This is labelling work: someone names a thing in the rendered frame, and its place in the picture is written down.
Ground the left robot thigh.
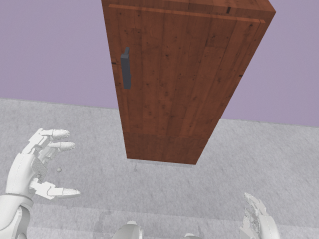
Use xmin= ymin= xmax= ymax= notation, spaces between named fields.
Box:
xmin=112 ymin=224 xmax=144 ymax=239

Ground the cupboard door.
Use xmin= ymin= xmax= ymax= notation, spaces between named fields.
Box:
xmin=108 ymin=4 xmax=266 ymax=140

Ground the robot left hand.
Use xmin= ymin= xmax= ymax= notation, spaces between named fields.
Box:
xmin=5 ymin=128 xmax=81 ymax=203

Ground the left robot forearm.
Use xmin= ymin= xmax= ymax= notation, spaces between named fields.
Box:
xmin=0 ymin=193 xmax=34 ymax=239

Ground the robot right hand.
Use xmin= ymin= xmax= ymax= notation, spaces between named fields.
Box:
xmin=239 ymin=192 xmax=281 ymax=239

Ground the handle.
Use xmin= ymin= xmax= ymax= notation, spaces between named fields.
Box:
xmin=120 ymin=47 xmax=132 ymax=89

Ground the left robot shin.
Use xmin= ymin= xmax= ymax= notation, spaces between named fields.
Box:
xmin=127 ymin=221 xmax=137 ymax=225

